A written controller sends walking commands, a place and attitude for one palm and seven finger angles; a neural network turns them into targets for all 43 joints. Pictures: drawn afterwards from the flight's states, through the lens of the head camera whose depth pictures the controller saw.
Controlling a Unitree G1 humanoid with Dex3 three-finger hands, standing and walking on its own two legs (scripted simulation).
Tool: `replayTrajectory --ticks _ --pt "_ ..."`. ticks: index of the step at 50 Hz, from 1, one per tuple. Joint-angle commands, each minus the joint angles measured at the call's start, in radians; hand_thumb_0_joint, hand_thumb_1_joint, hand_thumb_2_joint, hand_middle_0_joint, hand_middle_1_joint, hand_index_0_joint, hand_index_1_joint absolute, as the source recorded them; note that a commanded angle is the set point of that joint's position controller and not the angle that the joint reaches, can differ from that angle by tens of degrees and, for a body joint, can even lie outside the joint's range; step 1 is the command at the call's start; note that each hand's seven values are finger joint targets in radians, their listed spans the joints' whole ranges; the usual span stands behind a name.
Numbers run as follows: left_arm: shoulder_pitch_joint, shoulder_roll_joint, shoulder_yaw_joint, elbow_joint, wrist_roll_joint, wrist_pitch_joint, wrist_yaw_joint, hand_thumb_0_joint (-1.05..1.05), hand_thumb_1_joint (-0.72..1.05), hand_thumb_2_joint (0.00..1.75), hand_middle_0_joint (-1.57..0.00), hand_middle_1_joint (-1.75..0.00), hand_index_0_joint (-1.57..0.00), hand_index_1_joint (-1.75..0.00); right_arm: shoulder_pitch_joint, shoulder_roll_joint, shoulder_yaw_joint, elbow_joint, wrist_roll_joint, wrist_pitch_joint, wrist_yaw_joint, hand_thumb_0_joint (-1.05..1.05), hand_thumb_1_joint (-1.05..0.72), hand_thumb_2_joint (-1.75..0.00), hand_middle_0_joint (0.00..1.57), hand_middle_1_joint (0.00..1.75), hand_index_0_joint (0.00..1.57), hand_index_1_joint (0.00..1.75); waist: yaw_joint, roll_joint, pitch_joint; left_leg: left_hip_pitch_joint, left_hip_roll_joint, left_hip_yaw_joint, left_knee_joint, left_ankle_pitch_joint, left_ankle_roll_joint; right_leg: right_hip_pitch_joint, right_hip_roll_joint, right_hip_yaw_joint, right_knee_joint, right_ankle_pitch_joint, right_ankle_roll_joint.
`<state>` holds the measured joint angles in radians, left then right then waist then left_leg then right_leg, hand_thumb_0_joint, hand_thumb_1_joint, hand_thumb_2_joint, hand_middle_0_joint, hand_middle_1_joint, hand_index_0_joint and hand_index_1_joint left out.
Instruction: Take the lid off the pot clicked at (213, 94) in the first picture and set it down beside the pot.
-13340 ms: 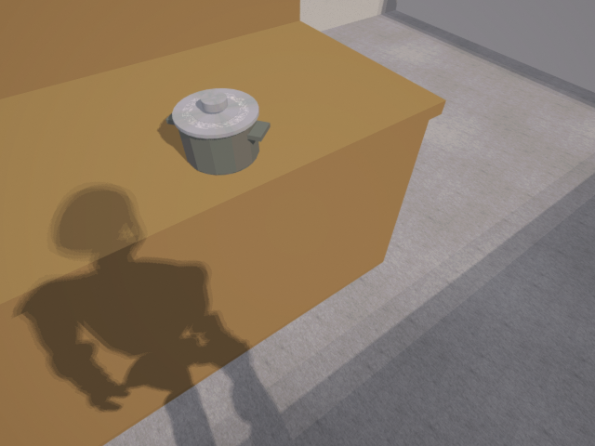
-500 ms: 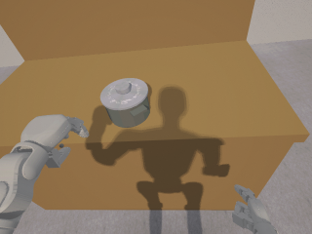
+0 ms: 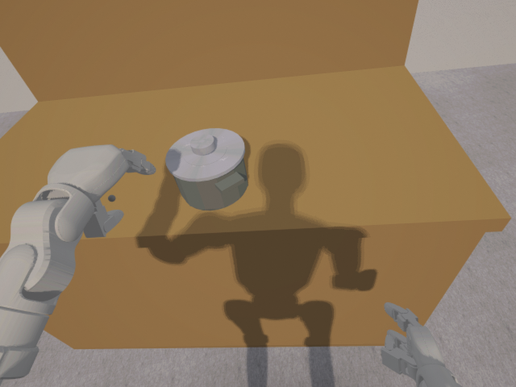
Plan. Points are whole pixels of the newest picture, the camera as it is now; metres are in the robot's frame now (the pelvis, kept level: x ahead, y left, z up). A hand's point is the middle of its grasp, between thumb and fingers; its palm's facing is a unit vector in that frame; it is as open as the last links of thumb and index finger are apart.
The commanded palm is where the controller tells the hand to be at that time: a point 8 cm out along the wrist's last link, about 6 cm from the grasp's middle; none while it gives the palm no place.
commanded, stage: move the open hand above the knob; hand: left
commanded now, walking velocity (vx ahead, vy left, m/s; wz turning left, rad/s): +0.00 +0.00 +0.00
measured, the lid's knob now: (202, 144) +0.53 +0.18 +0.11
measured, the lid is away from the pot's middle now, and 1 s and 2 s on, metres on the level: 0.00 0.00 0.00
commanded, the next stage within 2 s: none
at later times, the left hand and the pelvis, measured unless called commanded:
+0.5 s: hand (152, 167) +0.38 +0.20 +0.18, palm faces -0.11 -0.05 -0.99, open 9.8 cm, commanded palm +0.36 +0.21 +0.24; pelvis +0.01 -0.01 +0.00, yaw +0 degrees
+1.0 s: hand (174, 145) +0.44 +0.19 +0.17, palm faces -0.20 -0.05 -0.98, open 9.9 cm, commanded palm +0.43 +0.19 +0.24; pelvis +0.03 +0.00 +0.00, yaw +0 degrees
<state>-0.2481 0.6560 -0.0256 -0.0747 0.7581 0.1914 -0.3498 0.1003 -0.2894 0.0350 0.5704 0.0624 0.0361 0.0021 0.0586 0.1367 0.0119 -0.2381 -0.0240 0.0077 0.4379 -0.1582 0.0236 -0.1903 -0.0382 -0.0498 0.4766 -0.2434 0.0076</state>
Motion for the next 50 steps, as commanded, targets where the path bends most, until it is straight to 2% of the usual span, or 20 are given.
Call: replayTrajectory --ticks 1,5,8,10,13,15,18,19,23,26,28,29,31,33,38,40,42,44,46,50 --pt "-0.382 0.216 0.11 -0.124 0.015 0.012 0.019 0.0 -0.31 1.53 -0.86 -0.08 -0.86 -0.08 -0.176 -0.09 -0.029 -0.174 0.008 -0.05 -0.008 0.0 -0.9 -0.9 0.2 0.3 0.2 0.3 -0.011 -0.1 -0.214 0.116 -0.014 -0.031 -0.063 0.024 0.016 -0.019 0.041 -0.002 -0.088 0.046 -0.021" --pt "-0.445 0.281 0.153 -0.107 0.035 0.018 0.017 0.0 -0.31 1.53 -0.86 -0.08 -0.86 -0.08 -0.165 -0.094 -0.032 -0.168 0.006 -0.048 -0.011 0.0 -0.9 -0.9 0.2 0.3 0.2 0.3 -0.005 -0.1 -0.262 0.127 -0.018 -0.03 -0.049 0.067 0.02 0.012 0.04 0.007 -0.077 0.087 -0.026" --pt "-0.478 0.237 0.122 -0.105 0.025 0.025 0.018 0.0 -0.31 1.53 -0.86 -0.08 -0.86 -0.08 -0.169 -0.092 -0.033 -0.173 0.012 -0.051 -0.003 0.0 -0.9 -0.9 0.2 0.3 0.2 0.3 -0.016 -0.052 -0.274 0.15 -0.02 -0.039 -0.029 0.098 0.021 0.0 0.045 0.006 -0.061 0.117 -0.035" --pt "-0.496 0.218 0.092 -0.078 0.037 0.034 0.009 0.0 -0.31 1.53 -0.86 -0.08 -0.86 -0.08 -0.16 -0.087 -0.033 -0.162 0.01 -0.04 -0.001 0.0 -0.9 -0.9 0.2 0.3 0.2 0.3 -0.013 -0.105 -0.268 0.143 -0.016 -0.037 -0.044 0.1 0.019 0.004 0.041 0.0 -0.065 0.122 -0.029" --pt "-0.473 0.195 0.087 -0.035 0.032 0.045 0.012 0.0 -0.31 1.53 -0.86 -0.08 -0.86 -0.08 -0.158 -0.096 -0.035 -0.166 0.015 -0.033 0.006 0.0 -0.9 -0.9 0.2 0.3 0.2 0.3 -0.021 -0.088 -0.247 0.131 -0.019 -0.032 -0.031 0.092 0.02 -0.012 0.044 0.001 -0.064 0.121 -0.034" --pt "-0.57 0.194 0.054 -0.002 0.054 0.053 0.01 0.0 -0.31 1.53 -0.86 -0.08 -0.86 -0.08 -0.155 -0.094 -0.031 -0.154 0.015 -0.018 0.002 0.0 -0.9 -0.9 0.2 0.3 0.2 0.3 -0.027 -0.136 -0.231 0.113 -0.014 -0.029 -0.051 0.061 0.017 -0.017 0.042 -0.005 -0.069 0.091 -0.029" --pt "-0.615 0.245 0.095 -0.004 0.055 0.05 0.021 0.0 -0.31 1.53 -0.86 -0.08 -0.86 -0.08 -0.154 -0.1 -0.035 -0.159 0.014 -0.024 -0.002 0.0 -0.9 -0.9 0.2 0.3 0.2 0.3 -0.021 -0.073 -0.288 0.136 -0.023 -0.032 -0.03 0.075 0.024 -0.001 0.042 0.009 -0.056 0.1 -0.037" --pt "-0.65 0.226 0.064 0.016 0.069 0.055 0.015 0.0 -0.31 1.53 -0.86 -0.08 -0.86 -0.08 -0.153 -0.087 -0.026 -0.155 0.012 -0.024 -0.002 0.0 -0.9 -0.9 0.2 0.3 0.2 0.3 -0.018 -0.103 -0.325 0.135 -0.027 -0.03 -0.034 0.099 0.023 0.026 0.038 0.006 -0.049 0.124 -0.034" --pt "-0.632 0.182 0.044 0.05 0.053 0.068 0.008 0.0 -0.31 1.53 -0.86 -0.08 -0.86 -0.08 -0.144 -0.096 -0.038 -0.159 0.016 -0.019 0.005 0.0 -0.9 -0.9 0.2 0.3 0.2 0.3 -0.029 -0.09 -0.321 0.149 -0.027 -0.027 -0.01 0.142 0.028 0.014 0.037 0.009 -0.042 0.187 -0.037" --pt "-0.693 0.154 -0.005 0.103 0.073 0.084 -0.005 0.0 -0.31 1.53 -0.86 -0.08 -0.86 -0.08 -0.14 -0.096 -0.033 -0.149 0.02 -0.002 0.004 0.0 -0.9 -0.9 0.2 0.3 0.2 0.3 -0.038 -0.138 -0.283 0.116 -0.026 -0.019 -0.025 0.114 0.026 0.001 0.034 0.005 -0.047 0.178 -0.029" --pt "-0.7 0.195 0.035 0.083 0.065 0.08 -0.002 0.0 -0.31 1.53 -0.86 -0.08 -0.86 -0.08 -0.136 -0.103 -0.04 -0.155 0.019 -0.007 0.004 0.0 -0.9 -0.9 0.2 0.3 0.2 0.3 -0.037 -0.113 -0.325 0.138 -0.03 -0.022 -0.004 0.14 0.033 0.019 0.034 0.012 -0.039 0.206 -0.035" --pt "-0.718 0.217 0.045 0.115 0.081 0.086 -0.008 0.0 -0.31 1.53 -0.86 -0.08 -0.86 -0.08 -0.129 -0.096 -0.033 -0.146 0.016 -0.003 0.0 0.0 -0.9 -0.9 0.2 0.3 0.2 0.3 -0.029 -0.153 -0.343 0.129 -0.031 -0.016 -0.01 0.147 0.033 0.038 0.034 0.012 -0.036 0.217 -0.03" --pt "-0.756 0.199 0.019 0.185 0.085 0.095 -0.012 0.0 -0.31 1.53 -0.86 -0.08 -0.86 -0.08 -0.118 -0.1 -0.032 -0.136 0.02 0.002 -0.005 0.0 -0.9 -0.9 0.2 0.3 0.2 0.3 -0.042 -0.164 -0.293 0.104 -0.031 -0.016 -0.013 0.132 0.032 0.016 0.032 0.009 -0.04 0.218 -0.027" --pt "-0.762 0.231 0.052 0.182 0.073 0.092 -0.014 0.0 -0.31 1.53 -0.86 -0.08 -0.86 -0.08 -0.113 -0.114 -0.04 -0.14 0.02 -0.001 -0.005 0.0 -0.9 -0.9 0.2 0.3 0.2 0.3 -0.042 -0.136 -0.329 0.118 -0.035 -0.015 0.005 0.15 0.038 0.035 0.03 0.017 -0.035 0.251 -0.03" --pt "-0.8 0.155 -0.022 0.239 0.07 0.104 -0.04 0.0 -0.31 1.53 -0.86 -0.08 -0.86 -0.08 -0.095 -0.111 -0.043 -0.136 0.024 -0.001 -0.002 0.0 -0.9 -0.9 0.2 0.3 0.2 0.3 -0.064 -0.132 -0.322 0.132 -0.038 -0.019 0.016 0.174 0.042 0.012 0.033 0.011 -0.032 0.285 -0.03" --pt "-0.85 0.209 0.007 0.227 0.09 0.101 -0.047 0.0 -0.31 1.53 -0.86 -0.08 -0.86 -0.08 -0.09 -0.11 -0.044 -0.132 0.025 0.003 -0.004 0.0 -0.9 -0.9 0.2 0.3 0.2 0.3 -0.057 -0.159 -0.351 0.132 -0.035 -0.015 0.008 0.18 0.042 0.038 0.032 0.016 -0.03 0.3 -0.026" --pt "-0.883 0.169 -0.034 0.272 0.092 0.099 -0.052 0.0 -0.31 1.53 -0.86 -0.08 -0.86 -0.08 -0.085 -0.108 -0.041 -0.126 0.027 0.002 -0.007 0.0 -0.9 -0.9 0.2 0.3 0.2 0.3 -0.068 -0.147 -0.326 0.128 -0.039 -0.019 0.007 0.172 0.044 0.013 0.032 0.012 -0.032 0.289 -0.027" --pt "-0.948 0.2 -0.017 0.23 0.099 0.088 -0.05 0.0 -0.31 1.53 -0.86 -0.08 -0.86 -0.08 -0.075 -0.11 -0.044 -0.124 0.025 0.001 -0.005 0.0 -0.9 -0.9 0.2 0.3 0.2 0.3 -0.067 -0.118 -0.383 0.158 -0.037 -0.024 0.011 0.208 0.044 0.038 0.034 0.013 -0.025 0.311 -0.031" --pt "-0.985 0.141 -0.065 0.26 0.1 0.088 -0.047 0.0 -0.31 1.53 -0.86 -0.08 -0.86 -0.08 -0.069 -0.105 -0.045 -0.116 0.027 0.002 -0.006 0.0 -0.9 -0.9 0.2 0.3 0.2 0.3 -0.079 -0.114 -0.37 0.171 -0.033 -0.031 0.009 0.216 0.041 0.007 0.037 0.003 -0.024 0.296 -0.033" --pt "-0.989 0.147 -0.053 0.353 0.11 0.095 -0.034 0.0 -0.31 1.53 -0.86 -0.08 -0.86 -0.08 -0.045 -0.112 -0.046 -0.101 0.027 0.008 -0.001 0.0 -0.9 -0.9 0.2 0.3 0.2 0.3 -0.077 -0.147 -0.363 0.154 -0.031 -0.03 0.008 0.223 0.042 0.009 0.04 0.002 -0.024 0.303 -0.036"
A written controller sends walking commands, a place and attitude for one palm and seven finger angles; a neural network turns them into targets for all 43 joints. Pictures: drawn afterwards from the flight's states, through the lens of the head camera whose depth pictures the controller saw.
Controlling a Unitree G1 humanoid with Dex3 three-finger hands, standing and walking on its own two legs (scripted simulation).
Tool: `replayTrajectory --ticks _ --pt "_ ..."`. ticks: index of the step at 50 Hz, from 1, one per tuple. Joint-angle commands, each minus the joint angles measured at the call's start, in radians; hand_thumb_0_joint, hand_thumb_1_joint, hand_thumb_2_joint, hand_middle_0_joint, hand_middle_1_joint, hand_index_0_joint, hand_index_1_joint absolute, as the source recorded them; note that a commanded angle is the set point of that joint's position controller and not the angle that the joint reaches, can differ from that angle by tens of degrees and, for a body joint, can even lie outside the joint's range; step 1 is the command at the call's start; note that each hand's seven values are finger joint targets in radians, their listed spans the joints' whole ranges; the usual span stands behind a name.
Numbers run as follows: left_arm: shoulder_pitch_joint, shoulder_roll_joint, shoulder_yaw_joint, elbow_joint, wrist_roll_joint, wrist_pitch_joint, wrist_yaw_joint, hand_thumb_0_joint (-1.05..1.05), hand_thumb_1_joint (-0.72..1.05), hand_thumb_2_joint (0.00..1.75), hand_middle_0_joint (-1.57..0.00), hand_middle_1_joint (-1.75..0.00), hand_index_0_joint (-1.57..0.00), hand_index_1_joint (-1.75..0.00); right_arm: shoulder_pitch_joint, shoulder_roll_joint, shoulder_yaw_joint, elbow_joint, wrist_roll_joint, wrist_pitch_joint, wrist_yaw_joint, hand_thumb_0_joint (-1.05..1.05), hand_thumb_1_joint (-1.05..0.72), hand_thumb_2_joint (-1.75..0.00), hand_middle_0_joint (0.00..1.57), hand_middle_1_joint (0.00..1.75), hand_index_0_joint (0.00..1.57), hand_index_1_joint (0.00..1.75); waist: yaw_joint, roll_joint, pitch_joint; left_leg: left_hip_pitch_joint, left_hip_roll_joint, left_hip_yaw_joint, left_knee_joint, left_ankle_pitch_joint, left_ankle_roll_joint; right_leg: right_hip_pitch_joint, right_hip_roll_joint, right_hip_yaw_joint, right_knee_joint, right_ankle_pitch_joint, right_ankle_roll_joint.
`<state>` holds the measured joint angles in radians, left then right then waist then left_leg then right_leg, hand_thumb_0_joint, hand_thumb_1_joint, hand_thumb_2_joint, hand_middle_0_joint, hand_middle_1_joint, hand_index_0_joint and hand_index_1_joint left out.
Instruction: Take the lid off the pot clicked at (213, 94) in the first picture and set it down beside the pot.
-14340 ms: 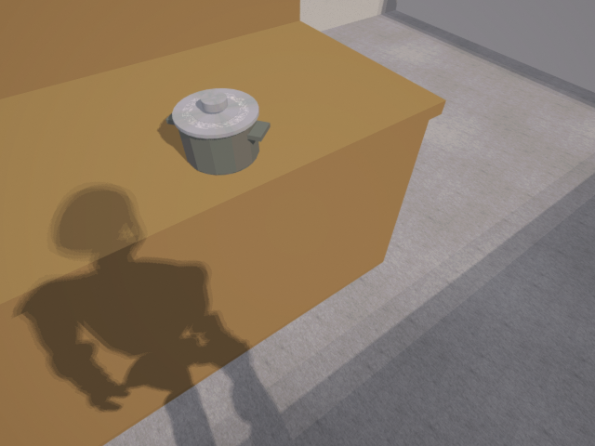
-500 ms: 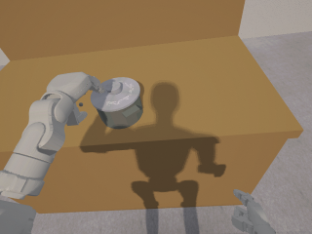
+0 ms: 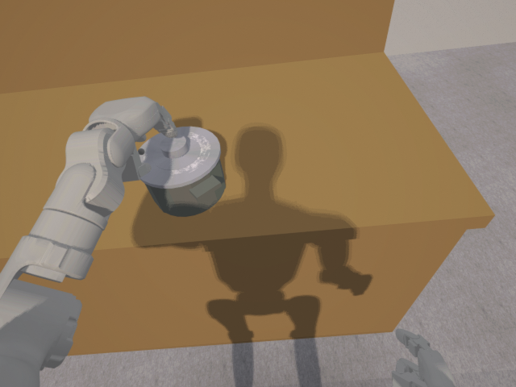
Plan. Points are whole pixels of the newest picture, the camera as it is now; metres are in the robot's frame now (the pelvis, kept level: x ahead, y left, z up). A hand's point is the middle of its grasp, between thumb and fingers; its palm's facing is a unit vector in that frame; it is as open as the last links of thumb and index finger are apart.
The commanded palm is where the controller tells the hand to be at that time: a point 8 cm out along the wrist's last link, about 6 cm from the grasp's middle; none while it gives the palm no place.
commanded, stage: move the open hand above the knob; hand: left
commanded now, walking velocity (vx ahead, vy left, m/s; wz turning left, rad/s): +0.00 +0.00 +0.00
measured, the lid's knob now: (174, 146) +0.50 +0.18 +0.11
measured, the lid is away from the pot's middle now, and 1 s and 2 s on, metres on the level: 0.00 0.00 0.00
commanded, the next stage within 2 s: lower the open fingers around the knob in 1.22 s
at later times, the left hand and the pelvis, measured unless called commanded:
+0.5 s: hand (162, 126) +0.47 +0.17 +0.18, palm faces -0.24 -0.05 -0.97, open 9.9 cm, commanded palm +0.47 +0.18 +0.24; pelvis +0.01 +0.01 +0.00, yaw -1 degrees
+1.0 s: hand (161, 124) +0.48 +0.17 +0.17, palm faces -0.22 -0.07 -0.97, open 9.9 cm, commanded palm +0.46 +0.18 +0.24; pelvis +0.02 +0.01 +0.00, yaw -1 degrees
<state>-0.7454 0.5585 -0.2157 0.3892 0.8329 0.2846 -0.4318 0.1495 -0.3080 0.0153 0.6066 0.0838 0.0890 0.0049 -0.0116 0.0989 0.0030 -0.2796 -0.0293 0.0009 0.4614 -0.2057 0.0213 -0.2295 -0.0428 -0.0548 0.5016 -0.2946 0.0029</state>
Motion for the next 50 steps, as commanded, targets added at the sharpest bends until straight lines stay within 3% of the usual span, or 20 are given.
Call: replayTrajectory --ticks 1,8,9,11,14,16,18,22,24,28,29,31,33,35,37,38,39,43,45,50 --pt "-0.52 0.225 0.119 -0.117 0.035 0.003 0.05 0.0 -0.31 1.53 -0.86 -0.08 -0.86 -0.08 -0.094 -0.091 -0.027 -0.138 0.005 -0.046 -0.002 0.0 -0.9 -0.9 0.2 0.3 0.2 0.3 -0.009 -0.107 -0.361 0.193 -0.027 -0.024 -0.019 0.256 0.044 0.048 0.043 0.006 -0.05 0.347 -0.03" --pt "-0.575 0.216 0.112 0.019 0.038 0.014 0.064 0.0 -0.31 1.53 -0.86 -0.08 -0.86 -0.08 -0.056 -0.104 -0.029 -0.112 0.005 -0.04 -0.009 0.0 -0.9 -0.9 0.2 0.3 0.2 0.3 -0.023 -0.114 -0.363 0.181 -0.024 -0.021 -0.013 0.26 0.049 0.036 0.042 0.006 -0.055 0.353 -0.033" --pt "-0.628 0.259 0.138 -0.017 0.049 0.009 0.067 0.0 -0.31 1.53 -0.86 -0.08 -0.86 -0.08 -0.052 -0.1 -0.03 -0.113 0.002 -0.041 -0.009 0.0 -0.9 -0.9 0.2 0.3 0.2 0.3 -0.019 -0.109 -0.405 0.198 -0.02 -0.021 -0.017 0.273 0.048 0.057 0.043 0.01 -0.049 0.365 -0.031" --pt "-0.651 0.211 0.096 0.021 0.054 0.007 0.066 0.0 -0.31 1.53 -0.86 -0.08 -0.86 -0.08 -0.049 -0.092 -0.028 -0.112 0.003 -0.043 -0.013 0.0 -0.9 -0.9 0.2 0.3 0.2 0.3 -0.03 -0.117 -0.393 0.198 -0.022 -0.02 -0.016 0.265 0.052 0.038 0.044 0.01 -0.051 0.359 -0.029" --pt "-0.664 0.206 0.095 0.064 0.052 0.004 0.068 0.0 -0.31 1.53 -0.86 -0.08 -0.86 -0.08 -0.023 -0.096 -0.031 -0.1 0.0 -0.044 -0.012 0.0 -0.9 -0.9 0.2 0.3 0.2 0.3 -0.034 -0.106 -0.398 0.201 -0.019 -0.026 -0.015 0.29 0.05 0.034 0.046 0.007 -0.051 0.37 -0.031" --pt "-0.674 0.188 0.077 0.151 0.057 0.01 0.069 0.0 -0.31 1.53 -0.86 -0.08 -0.86 -0.08 -0.012 -0.099 -0.03 -0.085 0.004 -0.038 -0.017 0.0 -0.9 -0.9 0.2 0.3 0.2 0.3 -0.045 -0.137 -0.346 0.173 -0.018 -0.021 -0.023 0.244 0.05 0.005 0.047 0.003 -0.06 0.339 -0.029" --pt "-0.731 0.168 0.062 0.131 0.047 -0.003 0.07 0.0 -0.31 1.53 -0.86 -0.08 -0.86 -0.08 -0.003 -0.102 -0.036 -0.087 0.001 -0.042 -0.019 0.0 -0.9 -0.9 0.2 0.3 0.2 0.3 -0.052 -0.11 -0.375 0.192 -0.019 -0.025 -0.019 0.247 0.054 0.004 0.045 0.006 -0.066 0.334 -0.032" --pt "-0.801 0.201 0.088 0.157 0.072 -0.021 0.084 0.0 -0.31 1.53 -0.86 -0.08 -0.86 -0.08 0.035 -0.099 -0.04 -0.067 -0.006 -0.054 -0.025 0.0 -0.9 -0.9 0.2 0.3 0.2 0.3 -0.053 -0.099 -0.436 0.233 -0.016 -0.029 -0.013 0.299 0.055 0.011 0.05 0.009 -0.056 0.369 -0.033" --pt "-0.787 0.164 0.066 0.243 0.068 -0.015 0.086 0.0 -0.31 1.53 -0.86 -0.08 -0.86 -0.08 0.054 -0.103 -0.041 -0.05 -0.007 -0.05 -0.023 0.0 -0.9 -0.9 0.2 0.3 0.2 0.3 -0.063 -0.119 -0.386 0.202 -0.014 -0.026 -0.015 0.282 0.052 -0.013 0.053 0.004 -0.064 0.358 -0.032" --pt "-0.826 0.137 0.051 0.213 0.068 -0.026 0.097 0.0 -0.31 1.53 -0.86 -0.08 -0.86 -0.08 0.063 -0.104 -0.045 -0.059 -0.011 -0.055 -0.018 0.0 -0.9 -0.9 0.2 0.3 0.2 0.3 -0.059 -0.069 -0.447 0.229 -0.014 -0.03 -0.009 0.337 0.053 -0.001 0.048 0.008 -0.057 0.388 -0.037" --pt "-0.8 0.197 0.103 0.229 0.08 -0.026 0.102 0.0 -0.31 1.53 -0.86 -0.08 -0.86 -0.08 0.07 -0.105 -0.046 -0.056 -0.015 -0.055 -0.017 0.0 -0.9 -0.9 0.2 0.3 0.2 0.3 -0.047 -0.09 -0.464 0.227 -0.011 -0.033 -0.01 0.338 0.052 0.02 0.05 0.011 -0.054 0.392 -0.035" --pt "-0.744 0.207 0.108 0.331 0.089 -0.017 0.103 0.0 -0.31 1.53 -0.86 -0.08 -0.86 -0.08 0.071 -0.108 -0.04 -0.051 -0.009 -0.046 -0.019 0.0 -0.9 -0.9 0.2 0.3 0.2 0.3 -0.045 -0.147 -0.4 0.165 -0.014 -0.015 -0.021 0.3 0.054 0.029 0.05 0.01 -0.058 0.395 -0.031" --pt "-0.76 0.194 0.098 0.283 0.074 -0.024 0.102 0.0 -0.31 1.53 -0.86 -0.08 -0.86 -0.08 0.06 -0.112 -0.042 -0.066 -0.008 -0.043 -0.018 0.0 -0.9 -0.9 0.2 0.3 0.2 0.3 -0.044 -0.132 -0.42 0.162 -0.014 -0.014 -0.023 0.309 0.057 0.047 0.043 0.014 -0.062 0.414 -0.031" --pt "-0.803 0.257 0.135 0.193 0.09 -0.034 0.105 0.0 -0.31 1.53 -0.86 -0.08 -0.86 -0.08 0.054 -0.11 -0.045 -0.077 -0.01 -0.049 -0.021 0.0 -0.9 -0.9 0.2 0.3 0.2 0.3 -0.04 -0.11 -0.478 0.21 -0.01 -0.015 -0.019 0.351 0.061 0.069 0.043 0.024 -0.056 0.443 -0.03" --pt "-0.814 0.182 0.075 0.184 0.086 -0.029 0.102 0.0 -0.31 1.53 -0.86 -0.08 -0.86 -0.08 0.059 -0.101 -0.048 -0.073 -0.007 -0.051 -0.019 0.0 -0.9 -0.9 0.2 0.3 0.2 0.3 -0.057 -0.094 -0.454 0.237 -0.008 -0.019 -0.011 0.375 0.061 0.021 0.048 0.015 -0.059 0.429 -0.029" --pt "-0.773 0.182 0.092 0.179 0.072 -0.029 0.101 0.0 -0.31 1.53 -0.86 -0.08 -0.86 -0.08 0.064 -0.106 -0.053 -0.079 -0.009 -0.052 -0.017 0.0 -0.9 -0.9 0.2 0.3 0.2 0.3 -0.052 -0.098 -0.46 0.238 -0.005 -0.026 -0.002 0.422 0.064 0.027 0.048 0.014 -0.062 0.444 -0.031" --pt "-0.74 0.259 0.156 0.18 0.076 -0.027 0.104 0.0 -0.31 1.53 -0.86 -0.08 -0.86 -0.08 0.066 -0.11 -0.052 -0.077 -0.011 -0.052 -0.015 0.0 -0.9 -0.9 0.2 0.3 0.2 0.3 -0.036 -0.102 -0.473 0.234 -0.005 -0.023 -0.005 0.402 0.062 0.05 0.048 0.02 -0.059 0.445 -0.028" --pt "-0.68 0.168 0.087 0.162 0.06 -0.012 0.094 0.0 -0.31 1.53 -0.86 -0.08 -0.86 -0.08 0.039 -0.107 -0.049 -0.089 -0.002 -0.044 -0.008 0.0 -0.9 -0.9 0.2 0.3 0.2 0.3 -0.042 -0.101 -0.432 0.225 -0.007 -0.02 0.001 0.431 0.063 0.025 0.046 0.012 -0.06 0.453 -0.029" --pt "-0.734 0.2 0.096 0.116 0.068 -0.005 0.092 0.0 -0.31 1.53 -0.86 -0.08 -0.86 -0.08 0.03 -0.106 -0.047 -0.084 -0.001 -0.038 -0.006 0.0 -0.9 -0.9 0.2 0.3 0.2 0.3 -0.046 -0.098 -0.427 0.233 -0.007 -0.019 -0.005 0.393 0.06 0.019 0.049 0.012 -0.059 0.435 -0.028" --pt "-0.749 0.191 0.084 0.094 0.068 0.003 0.089 0.0 -0.31 1.53 -0.86 -0.08 -0.86 -0.08 0.013 -0.1 -0.041 -0.084 0.0 -0.035 -0.01 0.0 -0.9 -0.9 0.2 0.3 0.2 0.3 -0.05 -0.1 -0.439 0.252 -0.009 -0.027 -0.002 0.388 0.058 0.008 0.05 0.01 -0.057 0.414 -0.03"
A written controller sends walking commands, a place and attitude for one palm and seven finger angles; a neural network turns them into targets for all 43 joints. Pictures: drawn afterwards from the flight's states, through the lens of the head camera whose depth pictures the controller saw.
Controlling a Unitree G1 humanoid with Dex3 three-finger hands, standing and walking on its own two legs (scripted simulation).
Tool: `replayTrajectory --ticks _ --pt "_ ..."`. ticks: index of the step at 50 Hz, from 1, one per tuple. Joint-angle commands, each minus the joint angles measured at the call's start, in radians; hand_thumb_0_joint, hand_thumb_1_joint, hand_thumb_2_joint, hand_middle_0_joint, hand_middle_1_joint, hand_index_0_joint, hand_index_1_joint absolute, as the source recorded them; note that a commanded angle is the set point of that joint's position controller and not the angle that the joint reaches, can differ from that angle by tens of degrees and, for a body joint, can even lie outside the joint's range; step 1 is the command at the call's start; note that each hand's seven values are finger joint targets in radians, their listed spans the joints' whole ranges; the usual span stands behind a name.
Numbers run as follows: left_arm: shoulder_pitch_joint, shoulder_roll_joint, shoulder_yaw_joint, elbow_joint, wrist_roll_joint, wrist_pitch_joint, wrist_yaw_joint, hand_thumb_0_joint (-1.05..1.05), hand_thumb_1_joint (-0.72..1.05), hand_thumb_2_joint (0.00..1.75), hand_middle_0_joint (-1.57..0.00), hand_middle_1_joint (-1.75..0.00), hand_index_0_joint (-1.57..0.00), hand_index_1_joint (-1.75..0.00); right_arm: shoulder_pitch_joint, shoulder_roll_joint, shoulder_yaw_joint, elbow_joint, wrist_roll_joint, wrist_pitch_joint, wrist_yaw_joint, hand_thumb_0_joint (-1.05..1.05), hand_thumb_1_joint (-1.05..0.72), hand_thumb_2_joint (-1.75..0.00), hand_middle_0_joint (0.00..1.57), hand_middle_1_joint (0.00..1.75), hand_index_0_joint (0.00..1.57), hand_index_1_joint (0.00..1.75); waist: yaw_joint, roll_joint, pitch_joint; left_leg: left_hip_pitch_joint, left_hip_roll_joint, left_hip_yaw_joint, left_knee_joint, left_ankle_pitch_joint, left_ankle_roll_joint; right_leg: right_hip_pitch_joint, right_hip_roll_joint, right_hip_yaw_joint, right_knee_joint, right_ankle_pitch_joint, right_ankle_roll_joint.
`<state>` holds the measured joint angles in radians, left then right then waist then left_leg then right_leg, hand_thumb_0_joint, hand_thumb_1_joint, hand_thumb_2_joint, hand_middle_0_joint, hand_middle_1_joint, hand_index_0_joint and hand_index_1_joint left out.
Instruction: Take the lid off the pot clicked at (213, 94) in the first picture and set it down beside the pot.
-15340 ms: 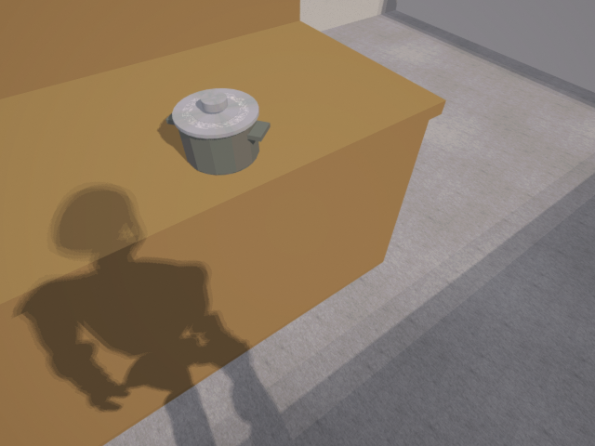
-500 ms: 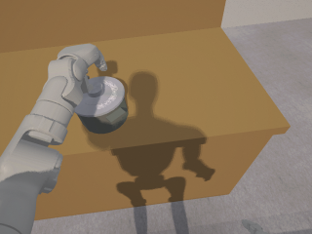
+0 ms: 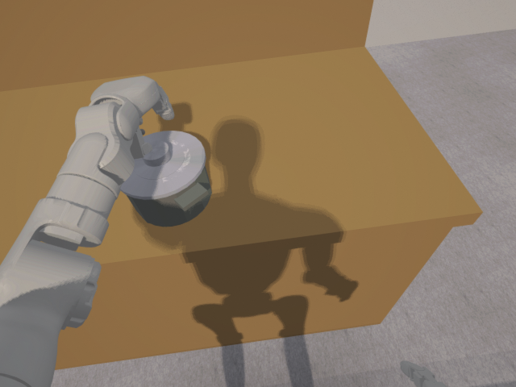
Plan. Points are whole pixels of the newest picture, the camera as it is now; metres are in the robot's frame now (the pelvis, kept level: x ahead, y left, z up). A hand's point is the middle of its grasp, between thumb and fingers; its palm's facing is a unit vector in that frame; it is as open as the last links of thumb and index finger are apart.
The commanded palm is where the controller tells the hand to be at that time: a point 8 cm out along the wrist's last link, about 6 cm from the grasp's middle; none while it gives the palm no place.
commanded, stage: move the open hand above the knob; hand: left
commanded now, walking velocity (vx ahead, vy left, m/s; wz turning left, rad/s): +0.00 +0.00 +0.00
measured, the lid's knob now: (155, 153) +0.48 +0.18 +0.11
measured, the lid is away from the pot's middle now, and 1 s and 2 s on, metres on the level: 0.00 0.00 0.00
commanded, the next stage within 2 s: lower the open fingers around the knob in 0.22 s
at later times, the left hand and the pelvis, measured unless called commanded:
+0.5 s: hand (137, 144) +0.44 +0.18 +0.16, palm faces -0.30 -0.11 -0.95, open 9.9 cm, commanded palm +0.43 +0.18 +0.22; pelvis -0.01 +0.00 +0.00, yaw +1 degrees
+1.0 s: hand (150, 155) +0.45 +0.17 +0.13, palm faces -0.33 -0.09 -0.94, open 9.9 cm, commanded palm +0.43 +0.18 +0.19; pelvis -0.01 +0.00 +0.00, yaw -1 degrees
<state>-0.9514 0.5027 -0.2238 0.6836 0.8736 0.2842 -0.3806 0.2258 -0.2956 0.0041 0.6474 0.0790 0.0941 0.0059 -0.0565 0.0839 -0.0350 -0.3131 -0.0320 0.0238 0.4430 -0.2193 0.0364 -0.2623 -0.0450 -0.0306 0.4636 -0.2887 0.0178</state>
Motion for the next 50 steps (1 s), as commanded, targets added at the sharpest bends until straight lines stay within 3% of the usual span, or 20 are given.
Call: replayTrajectory --ticks 1,4,6,9,13,15,18,19,24,27,31,33,34,36,41,43,44,46,48,50 --pt "-0.554 0.211 0.061 -0.192 0.027 0.007 0.035 0.0 -0.31 1.53 -0.86 -0.08 -0.86 -0.08 -0.067 -0.107 -0.028 -0.123 0.007 -0.038 -0.01 0.0 -0.9 -0.9 0.2 0.3 0.2 0.3 -0.009 -0.089 -0.382 0.277 -0.008 -0.051 0.015 0.386 0.04 0.028 0.053 -0.018 -0.019 0.397 -0.045" --pt "-0.538 0.238 0.089 -0.168 0.023 0.01 0.036 0.0 -0.31 1.53 -0.86 -0.08 -0.86 -0.08 -0.069 -0.112 -0.025 -0.117 0.004 -0.033 -0.012 0.0 -0.9 -0.9 0.2 0.3 0.2 0.3 -0.004 -0.101 -0.393 0.269 -0.009 -0.05 0.015 0.367 0.039 0.04 0.05 -0.016 -0.019 0.395 -0.046" --pt "-0.581 0.184 0.039 -0.169 0.029 0.012 0.034 0.0 -0.31 1.53 -0.86 -0.08 -0.86 -0.08 -0.078 -0.103 -0.023 -0.117 0.005 -0.032 -0.012 0.0 -0.9 -0.9 0.2 0.3 0.2 0.3 -0.014 -0.087 -0.371 0.273 -0.012 -0.046 0.013 0.339 0.038 0.013 0.05 -0.02 -0.022 0.372 -0.047" --pt "-0.578 0.24 0.085 -0.177 0.025 0.003 0.034 0.0 -0.31 1.53 -0.86 -0.08 -0.86 -0.08 -0.081 -0.108 -0.019 -0.12 0.003 -0.029 -0.015 0.0 -0.9 -0.9 0.2 0.3 0.2 0.3 -0.004 -0.095 -0.403 0.267 -0.012 -0.048 0.01 0.347 0.036 0.053 0.047 -0.013 -0.019 0.393 -0.049" --pt "-0.537 0.209 0.073 -0.183 0.02 -0.003 0.031 0.0 -0.31 1.53 -0.86 -0.08 -0.86 -0.08 -0.09 -0.102 -0.019 -0.134 0.001 -0.028 -0.013 0.0 -0.9 -0.9 0.2 0.3 0.2 0.3 0.003 -0.084 -0.393 0.261 -0.013 -0.047 0.015 0.368 0.039 0.056 0.044 -0.014 -0.022 0.406 -0.052" --pt "-0.499 0.249 0.102 -0.149 0.028 0.001 0.03 0.0 -0.31 1.53 -0.86 -0.08 -0.86 -0.08 -0.094 -0.105 -0.015 -0.133 0.005 -0.023 -0.015 0.0 -0.9 -0.9 0.2 0.3 0.2 0.3 0.008 -0.111 -0.369 0.239 -0.012 -0.039 0.009 0.344 0.038 0.068 0.045 -0.011 -0.023 0.411 -0.047" --pt "-0.493 0.176 0.049 -0.058 -0.004 0.039 0.009 0.0 -0.31 1.53 -0.86 -0.08 -0.86 -0.08 -0.087 -0.108 -0.017 -0.124 0.009 -0.021 -0.016 0.0 -0.9 -0.9 0.2 0.3 0.2 0.3 -0.005 -0.134 -0.312 0.199 -0.02 -0.037 -0.003 0.263 0.037 0.045 0.044 -0.019 -0.035 0.37 -0.046" --pt "-0.509 0.227 0.08 -0.056 0.003 0.042 0.007 0.0 -0.31 1.53 -0.86 -0.08 -0.86 -0.08 -0.083 -0.115 -0.016 -0.12 0.009 -0.023 -0.019 0.0 -0.9 -0.9 0.2 0.3 0.2 0.3 -0.004 -0.141 -0.316 0.201 -0.02 -0.035 -0.006 0.247 0.04 0.053 0.046 -0.015 -0.035 0.365 -0.044" --pt "-0.634 0.254 0.073 -0.135 0.013 0.016 -0.018 0.0 -0.31 1.53 -0.86 -0.08 -0.86 -0.08 -0.065 -0.113 -0.022 -0.124 -0.001 -0.05 -0.034 0.0 -0.9 -0.9 0.2 0.3 0.2 0.3 -0.017 -0.108 -0.396 0.254 -0.029 -0.049 -0.002 0.246 0.049 0.076 0.048 -0.004 -0.036 0.377 -0.044" --pt "-0.546 0.245 0.078 -0.045 0.017 0.001 -0.021 0.0 -0.31 1.53 -0.86 -0.08 -0.86 -0.08 -0.042 -0.115 -0.024 -0.112 0.001 -0.052 -0.035 0.0 -0.9 -0.9 0.2 0.3 0.2 0.3 -0.012 -0.12 -0.345 0.234 -0.025 -0.048 -0.006 0.244 0.046 0.05 0.052 -0.012 -0.037 0.354 -0.045" --pt "-0.547 0.166 0.024 -0.05 0.012 -0.015 -0.012 0.0 -0.31 1.53 -0.86 -0.08 -0.86 -0.08 -0.031 -0.113 -0.03 -0.105 0.001 -0.049 -0.03 0.0 -0.9 -0.9 0.2 0.3 0.2 0.3 -0.022 -0.096 -0.318 0.245 -0.02 -0.05 -0.008 0.242 0.044 0.009 0.056 -0.02 -0.043 0.324 -0.049" --pt "-0.563 0.199 0.059 -0.036 0.005 -0.024 -0.002 0.0 -0.31 1.53 -0.86 -0.08 -0.86 -0.08 -0.017 -0.123 -0.032 -0.099 -0.003 -0.05 -0.033 0.0 -0.9 -0.9 0.2 0.3 0.2 0.3 -0.021 -0.1 -0.319 0.233 -0.019 -0.048 -0.012 0.225 0.047 0.015 0.055 -0.019 -0.05 0.318 -0.051" --pt "-0.58 0.275 0.117 -0.069 0.015 -0.034 0.01 0.0 -0.31 1.53 -0.86 -0.08 -0.86 -0.08 -0.01 -0.126 -0.035 -0.1 -0.005 -0.054 -0.033 0.0 -0.9 -0.9 0.2 0.3 0.2 0.3 -0.009 -0.099 -0.37 0.25 -0.017 -0.049 -0.011 0.242 0.046 0.049 0.055 -0.012 -0.039 0.339 -0.05" --pt "-0.584 0.238 0.088 -0.089 0.027 -0.045 0.023 0.0 -0.31 1.53 -0.86 -0.08 -0.86 -0.08 -0.011 -0.116 -0.036 -0.105 -0.008 -0.063 -0.034 0.0 -0.9 -0.9 0.2 0.3 0.2 0.3 -0.011 -0.06 -0.404 0.284 -0.016 -0.053 -0.004 0.292 0.045 0.041 0.056 -0.014 -0.032 0.358 -0.052" --pt "-0.477 0.195 0.069 0.015 0.018 -0.027 0.043 0.0 -0.31 1.53 -0.86 -0.08 -0.86 -0.08 -0.011 -0.122 -0.033 -0.098 -0.001 -0.05 -0.022 0.0 -0.9 -0.9 0.2 0.3 0.2 0.3 -0.006 -0.109 -0.323 0.218 -0.011 -0.041 -0.014 0.265 0.04 0.024 0.057 -0.021 -0.034 0.344 -0.049" --pt "-0.528 0.187 0.066 -0.065 0.01 -0.035 0.047 0.0 -0.31 1.53 -0.86 -0.08 -0.86 -0.08 -0.018 -0.121 -0.038 -0.109 -0.004 -0.054 -0.021 0.0 -0.9 -0.9 0.2 0.3 0.2 0.3 -0.009 -0.073 -0.372 0.25 -0.01 -0.047 -0.005 0.291 0.043 0.027 0.055 -0.016 -0.035 0.349 -0.053" --pt "-0.554 0.225 0.09 -0.096 0.02 -0.038 0.055 0.0 -0.31 1.53 -0.86 -0.08 -0.86 -0.08 -0.012 -0.122 -0.041 -0.105 -0.006 -0.055 -0.022 0.0 -0.9 -0.9 0.2 0.3 0.2 0.3 -0.009 -0.062 -0.403 0.277 -0.006 -0.051 -0.003 0.302 0.042 0.03 0.057 -0.013 -0.028 0.354 -0.052" --pt "-0.538 0.177 0.059 -0.06 0.021 -0.035 0.058 0.0 -0.31 1.53 -0.86 -0.08 -0.86 -0.08 -0.003 -0.117 -0.042 -0.097 -0.006 -0.054 -0.023 0.0 -0.9 -0.9 0.2 0.3 0.2 0.3 -0.019 -0.075 -0.383 0.282 -0.004 -0.052 0.002 0.32 0.042 0.002 0.061 -0.018 -0.029 0.353 -0.051" --pt "-0.489 0.21 0.095 0.012 0.013 -0.032 0.065 0.0 -0.31 1.53 -0.86 -0.08 -0.86 -0.08 0.003 -0.127 -0.038 -0.086 -0.005 -0.047 -0.026 0.0 -0.9 -0.9 0.2 0.3 0.2 0.3 -0.015 -0.11 -0.352 0.235 -0.005 -0.045 -0.002 0.297 0.044 0.013 0.06 -0.018 -0.036 0.355 -0.051" --pt "-0.541 0.187 0.066 -0.053 0.019 -0.04 0.072 0.0 -0.31 1.53 -0.86 -0.08 -0.86 -0.08 -0.006 -0.117 -0.04 -0.093 -0.005 -0.049 -0.024 0.0 -0.9 -0.9 0.2 0.3 0.2 0.3 -0.016 -0.089 -0.396 0.269 -0.005 -0.046 0.0 0.312 0.043 0.016 0.058 -0.017 -0.025 0.362 -0.05"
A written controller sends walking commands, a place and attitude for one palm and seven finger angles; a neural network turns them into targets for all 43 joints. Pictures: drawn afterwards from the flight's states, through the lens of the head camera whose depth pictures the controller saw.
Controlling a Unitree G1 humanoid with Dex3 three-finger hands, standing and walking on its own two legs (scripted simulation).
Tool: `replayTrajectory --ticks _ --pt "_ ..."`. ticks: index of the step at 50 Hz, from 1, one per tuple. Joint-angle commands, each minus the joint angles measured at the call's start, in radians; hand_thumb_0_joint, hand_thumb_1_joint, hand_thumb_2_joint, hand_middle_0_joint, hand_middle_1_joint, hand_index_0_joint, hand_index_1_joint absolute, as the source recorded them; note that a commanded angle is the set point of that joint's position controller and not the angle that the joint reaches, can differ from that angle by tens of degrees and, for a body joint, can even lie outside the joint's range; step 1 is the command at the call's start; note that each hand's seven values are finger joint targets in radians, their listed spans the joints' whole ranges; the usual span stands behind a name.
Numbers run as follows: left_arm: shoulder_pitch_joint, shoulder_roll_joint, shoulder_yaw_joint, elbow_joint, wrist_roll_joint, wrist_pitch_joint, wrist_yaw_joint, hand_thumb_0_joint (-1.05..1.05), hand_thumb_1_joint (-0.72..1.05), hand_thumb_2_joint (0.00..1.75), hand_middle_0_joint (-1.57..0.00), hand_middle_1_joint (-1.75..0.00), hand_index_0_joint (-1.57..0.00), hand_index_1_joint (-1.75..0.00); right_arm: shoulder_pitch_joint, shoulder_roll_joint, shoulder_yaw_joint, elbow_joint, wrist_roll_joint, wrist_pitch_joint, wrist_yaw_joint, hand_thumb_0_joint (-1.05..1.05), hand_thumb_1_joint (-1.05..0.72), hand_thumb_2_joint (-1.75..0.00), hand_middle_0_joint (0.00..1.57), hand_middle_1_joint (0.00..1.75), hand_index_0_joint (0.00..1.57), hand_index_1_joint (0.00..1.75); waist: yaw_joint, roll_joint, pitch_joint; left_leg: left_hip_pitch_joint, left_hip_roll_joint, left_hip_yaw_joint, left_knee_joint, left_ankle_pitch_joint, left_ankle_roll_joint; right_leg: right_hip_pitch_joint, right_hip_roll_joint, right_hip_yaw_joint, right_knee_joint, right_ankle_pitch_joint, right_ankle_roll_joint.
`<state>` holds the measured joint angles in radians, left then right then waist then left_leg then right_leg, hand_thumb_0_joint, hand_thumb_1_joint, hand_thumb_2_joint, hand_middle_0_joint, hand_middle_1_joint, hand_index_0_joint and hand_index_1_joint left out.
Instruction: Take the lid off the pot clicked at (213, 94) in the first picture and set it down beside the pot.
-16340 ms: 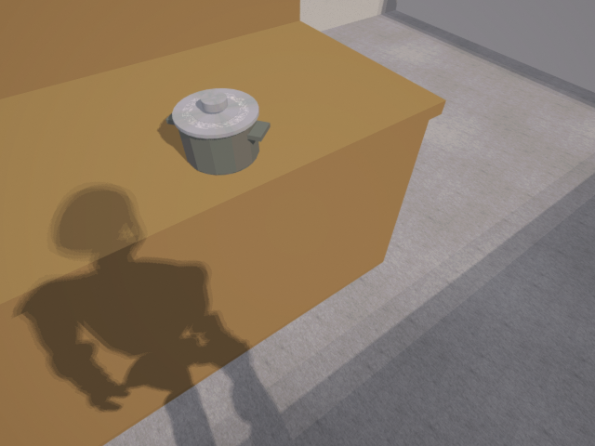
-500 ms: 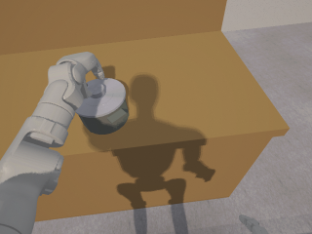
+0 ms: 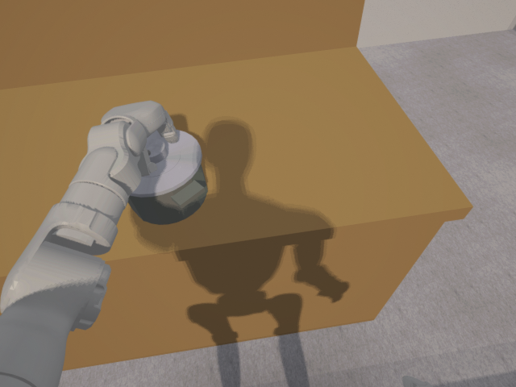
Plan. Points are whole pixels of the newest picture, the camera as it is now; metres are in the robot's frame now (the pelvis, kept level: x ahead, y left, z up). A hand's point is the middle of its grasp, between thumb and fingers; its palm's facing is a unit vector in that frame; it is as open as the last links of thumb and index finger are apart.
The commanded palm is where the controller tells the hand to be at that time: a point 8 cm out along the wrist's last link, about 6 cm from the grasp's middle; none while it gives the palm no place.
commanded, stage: lower the open fingers around the knob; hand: left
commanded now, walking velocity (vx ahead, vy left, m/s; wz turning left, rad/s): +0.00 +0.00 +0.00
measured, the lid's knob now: (152, 151) +0.49 +0.18 +0.11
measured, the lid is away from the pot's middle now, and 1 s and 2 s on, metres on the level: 0.00 0.00 0.01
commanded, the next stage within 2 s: close the fingers and squeeze the knob in 0.16 s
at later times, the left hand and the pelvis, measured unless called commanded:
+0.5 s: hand (147, 154) +0.45 +0.17 +0.13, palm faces -0.33 -0.10 -0.94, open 9.8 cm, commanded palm +0.44 +0.18 +0.19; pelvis +0.00 +0.00 +0.00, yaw +0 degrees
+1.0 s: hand (146, 154) +0.45 +0.17 +0.13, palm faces -0.32 -0.11 -0.94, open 7.9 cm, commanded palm +0.44 +0.18 +0.19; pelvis +0.00 +0.00 +0.00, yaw +0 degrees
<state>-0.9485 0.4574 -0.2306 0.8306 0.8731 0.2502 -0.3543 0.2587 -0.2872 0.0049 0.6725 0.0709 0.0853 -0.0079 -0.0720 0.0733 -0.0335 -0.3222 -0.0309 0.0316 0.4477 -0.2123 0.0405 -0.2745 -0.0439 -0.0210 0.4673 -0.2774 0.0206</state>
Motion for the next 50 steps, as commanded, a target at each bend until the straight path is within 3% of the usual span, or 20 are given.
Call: replayTrajectory --ticks 1,2,6,8,10,13,14,18,21,24,27,29,30,34,37,40,42,45,49,50 --pt "-0.506 0.21 0.063 -0.157 0.024 0.002 0.046 0.0 -0.31 1.53 -0.86 -0.08 -0.86 -0.08 -0.04 -0.124 -0.042 -0.114 0.004 -0.04 -0.01 0.0 -0.9 -0.9 0.2 0.3 0.2 0.3 -0.001 -0.085 -0.378 0.275 -0.006 -0.054 0.001 0.315 0.038 0.012 0.058 -0.027 -0.028 0.347 -0.053" --pt "-0.483 0.21 0.066 -0.13 0.018 0.008 0.046 0.0 -0.31 1.53 -0.86 -0.08 -0.86 -0.08 -0.04 -0.124 -0.038 -0.111 0.005 -0.036 -0.009 0.0 -0.9 -0.9 0.2 0.3 0.2 0.3 0.002 -0.093 -0.35 0.253 -0.007 -0.05 -0.002 0.293 0.037 0.01 0.059 -0.029 -0.031 0.339 -0.052" --pt "-0.495 0.25 0.089 -0.174 0.023 0.005 0.047 0.0 -0.31 1.53 -0.86 -0.08 -0.86 -0.08 -0.056 -0.125 -0.036 -0.122 0.006 -0.033 -0.011 0.0 -0.9 -0.9 0.2 0.3 0.2 0.3 0.006 -0.084 -0.384 0.259 -0.009 -0.046 0.002 0.309 0.04 0.041 0.055 -0.022 -0.027 0.367 -0.052" --pt "-0.486 0.207 0.066 -0.182 0.009 0.009 0.042 0.0 -0.31 1.53 -0.86 -0.08 -0.86 -0.08 -0.061 -0.12 -0.038 -0.128 0.006 -0.032 -0.01 0.0 -0.9 -0.9 0.2 0.3 0.2 0.3 0.001 -0.093 -0.363 0.251 -0.008 -0.047 0.004 0.308 0.041 0.032 0.055 -0.023 -0.036 0.367 -0.052" --pt "-0.493 0.233 0.075 -0.123 0.013 0.019 0.041 0.0 -0.31 1.53 -0.86 -0.08 -0.86 -0.08 -0.053 -0.126 -0.032 -0.113 0.009 -0.022 -0.012 0.0 -0.9 -0.9 0.2 0.3 0.2 0.3 -0.003 -0.113 -0.323 0.224 -0.009 -0.042 -0.005 0.264 0.038 0.023 0.057 -0.025 -0.036 0.345 -0.05" --pt "-0.537 0.199 0.046 -0.176 0.013 0.012 0.037 0.0 -0.31 1.53 -0.86 -0.08 -0.86 -0.08 -0.061 -0.122 -0.033 -0.121 0.007 -0.028 -0.015 0.0 -0.9 -0.9 0.2 0.3 0.2 0.3 -0.007 -0.072 -0.365 0.259 -0.01 -0.051 0.004 0.301 0.039 0.016 0.056 -0.024 -0.034 0.357 -0.055" --pt "-0.518 0.221 0.068 -0.156 0.018 0.014 0.038 0.0 -0.13 1.09 -0.57 -0.61 -0.57 -0.61 -0.052 -0.122 -0.034 -0.116 0.004 -0.028 -0.014 0.0 -0.9 -0.9 0.2 0.3 0.2 0.3 -0.002 -0.083 -0.368 0.258 -0.01 -0.049 0.004 0.288 0.038 0.025 0.056 -0.024 -0.03 0.354 -0.053" --pt "-0.52 0.235 0.077 -0.162 0.017 0.002 0.033 0.0 -0.09 1.08 -0.57 -0.69 -0.57 -0.69 -0.063 -0.122 -0.031 -0.129 0.005 -0.028 -0.019 0.0 -0.9 -0.9 0.2 0.3 0.2 0.3 0.002 -0.095 -0.381 0.24 -0.014 -0.043 0.005 0.292 0.042 0.055 0.052 -0.017 -0.034 0.379 -0.053" --pt "-0.51 0.188 0.034 -0.155 0.021 0.009 0.033 0.0 -0.06 1.08 -0.57 -0.74 -0.57 -0.74 -0.059 -0.117 -0.031 -0.122 0.008 -0.023 -0.015 0.0 -0.9 -0.9 0.2 0.3 0.2 0.3 -0.004 -0.076 -0.359 0.256 -0.01 -0.048 0.002 0.3 0.037 0.02 0.055 -0.025 -0.031 0.361 -0.052" --pt "-0.54 0.249 0.08 -0.155 0.015 0.004 0.033 0.0 -0.03 1.07 -0.57 -0.79 -0.57 -0.79 -0.054 -0.127 -0.03 -0.118 0.006 -0.02 -0.02 0.0 -0.9 -0.9 0.2 0.3 0.2 0.3 -0.006 -0.102 -0.364 0.238 -0.011 -0.041 -0.002 0.261 0.041 0.045 0.054 -0.018 -0.037 0.362 -0.051" --pt "-0.533 0.267 0.092 -0.176 0.025 -0.004 0.037 0.0 0.0 1.06 -0.58 -0.83 -0.58 -0.83 -0.053 -0.123 -0.032 -0.122 0.005 -0.03 -0.024 0.0 -0.9 -0.9 0.2 0.3 0.2 0.3 0.002 -0.072 -0.398 0.261 -0.014 -0.043 0.004 0.303 0.043 0.059 0.054 -0.016 -0.031 0.392 -0.052" --pt "-0.466 0.217 0.065 -0.117 0.017 0.002 0.032 0.0 0.02 1.05 -0.58 -0.85 -0.58 -0.85 -0.048 -0.122 -0.032 -0.118 0.005 -0.028 -0.02 0.0 -0.9 -0.9 0.2 0.3 0.2 0.3 -0.002 -0.096 -0.342 0.239 -0.012 -0.041 0.004 0.297 0.042 0.035 0.056 -0.022 -0.038 0.38 -0.051" --pt "-0.467 0.241 0.08 -0.104 0.016 0.005 0.033 0.0 0.03 1.05 -0.58 -0.86 -0.58 -0.86 -0.044 -0.128 -0.032 -0.112 0.008 -0.022 -0.019 0.0 -0.9 -0.9 0.2 0.3 0.2 0.3 0.0 -0.111 -0.332 0.225 -0.01 -0.038 -0.003 0.269 0.041 0.038 0.056 -0.022 -0.041 0.366 -0.049" --pt "-0.538 0.261 0.085 -0.245 0.016 -0.016 0.033 0.0 0.08 1.03 -0.6 -0.9 -0.6 -0.9 -0.061 -0.122 -0.035 -0.135 0.005 -0.031 -0.02 0.0 -0.9 -0.9 0.2 0.3 0.2 0.3 0.001 -0.058 -0.416 0.282 -0.011 -0.048 0.005 0.328 0.045 0.065 0.054 -0.014 -0.033 0.403 -0.052" --pt "-0.472 0.222 0.068 -0.173 0.016 0.004 0.035 0.0 0.11 1.01 -0.61 -0.93 -0.61 -0.93 -0.052 -0.123 -0.036 -0.122 0.007 -0.026 -0.013 0.0 -0.9 -0.9 0.2 0.3 0.2 0.3 0.001 -0.079 -0.359 0.266 -0.009 -0.049 0.01 0.34 0.041 0.028 0.06 -0.024 -0.033 0.389 -0.052" --pt "-0.452 0.269 0.109 -0.207 0.014 0.005 0.038 0.0 0.15 0.99 -0.63 -0.95 -0.63 -0.95 -0.059 -0.128 -0.035 -0.129 0.007 -0.024 -0.01 0.0 -0.9 -0.9 0.2 0.3 0.2 0.3 0.012 -0.087 -0.387 0.266 -0.007 -0.047 0.009 0.36 0.042 0.063 0.057 -0.02 -0.028 0.415 -0.051" --pt "-0.475 0.234 0.077 -0.251 0.018 0.009 0.039 0.0 0.17 0.97 -0.64 -0.97 -0.64 -0.97 -0.07 -0.121 -0.036 -0.135 0.008 -0.025 -0.008 0.0 -0.9 -0.9 0.2 0.3 0.2 0.3 0.009 -0.061 -0.401 0.286 -0.007 -0.05 0.013 0.37 0.041 0.05 0.057 -0.022 -0.028 0.409 -0.051" --pt "-0.481 0.216 0.058 -0.169 0.01 0.027 0.039 0.0 0.21 0.94 -0.66 -0.98 -0.66 -0.98 -0.067 -0.125 -0.031 -0.117 0.012 -0.014 -0.01 0.0 -0.9 -0.9 0.2 0.3 0.2 0.3 -0.003 -0.112 -0.332 0.235 -0.009 -0.046 -0.002 0.284 0.038 0.029 0.061 -0.029 -0.035 0.361 -0.05" --pt "-0.5 0.274 0.107 -0.241 0.017 0.016 0.04 0.0 0.26 0.9 -0.69 -1.0 -0.69 -1.0 -0.068 -0.124 -0.033 -0.13 0.003 -0.03 -0.014 0.0 -0.9 -0.9 0.2 0.3 0.2 0.3 0.011 -0.064 -0.432 0.29 -0.01 -0.055 0.012 0.346 0.04 0.066 0.056 -0.019 -0.023 0.401 -0.053" --pt "-0.472 0.242 0.08 -0.198 0.02 0.019 0.037 0.0 0.28 0.89 -0.69 -1.01 -0.69 -1.01 -0.071 -0.12 -0.029 -0.129 0.006 -0.028 -0.014 0.0 -0.9 -0.9 0.2 0.3 0.2 0.3 0.007 -0.07 -0.399 0.272 -0.012 -0.051 0.011 0.334 0.039 0.052 0.058 -0.021 -0.027 0.393 -0.052"
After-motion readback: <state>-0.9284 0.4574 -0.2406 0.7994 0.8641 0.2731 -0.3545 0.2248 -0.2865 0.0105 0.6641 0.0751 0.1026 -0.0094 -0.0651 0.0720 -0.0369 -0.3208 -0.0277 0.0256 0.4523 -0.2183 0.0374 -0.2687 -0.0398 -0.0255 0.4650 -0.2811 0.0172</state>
